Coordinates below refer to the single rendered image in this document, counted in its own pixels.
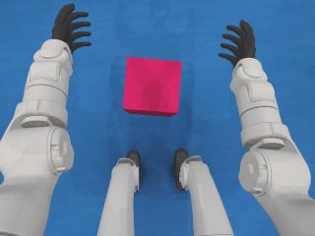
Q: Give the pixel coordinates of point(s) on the right robot forearm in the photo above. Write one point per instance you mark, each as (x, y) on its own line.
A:
(258, 110)

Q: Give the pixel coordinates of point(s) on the right robot hand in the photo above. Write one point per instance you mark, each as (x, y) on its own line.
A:
(246, 43)

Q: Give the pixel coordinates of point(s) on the left robot hand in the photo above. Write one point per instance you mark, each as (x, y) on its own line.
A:
(63, 27)

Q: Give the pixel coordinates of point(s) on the carton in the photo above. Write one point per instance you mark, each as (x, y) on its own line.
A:
(152, 86)

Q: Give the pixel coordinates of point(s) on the left robot thigh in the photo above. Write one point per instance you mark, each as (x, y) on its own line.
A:
(117, 217)

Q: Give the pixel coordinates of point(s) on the left robot foot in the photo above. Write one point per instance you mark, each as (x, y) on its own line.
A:
(135, 156)

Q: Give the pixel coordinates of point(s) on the right robot upper arm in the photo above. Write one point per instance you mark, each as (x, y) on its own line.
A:
(279, 180)

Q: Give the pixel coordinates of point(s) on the left robot upper arm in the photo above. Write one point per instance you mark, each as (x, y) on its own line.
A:
(31, 160)

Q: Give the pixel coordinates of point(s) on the left robot forearm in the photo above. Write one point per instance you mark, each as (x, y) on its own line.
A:
(46, 90)

